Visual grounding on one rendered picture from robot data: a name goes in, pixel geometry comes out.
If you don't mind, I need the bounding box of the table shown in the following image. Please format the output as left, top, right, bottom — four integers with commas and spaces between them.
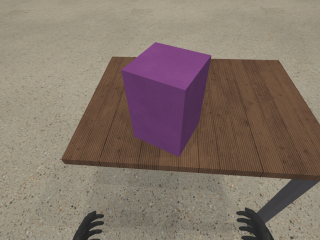
61, 56, 320, 228

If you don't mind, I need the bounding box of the robot left hand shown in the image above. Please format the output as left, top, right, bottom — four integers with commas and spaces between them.
72, 211, 104, 240

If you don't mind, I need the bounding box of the robot right hand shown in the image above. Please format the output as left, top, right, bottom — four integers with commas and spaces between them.
236, 207, 274, 240

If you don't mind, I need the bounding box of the carton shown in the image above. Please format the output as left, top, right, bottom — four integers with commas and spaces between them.
121, 42, 211, 157

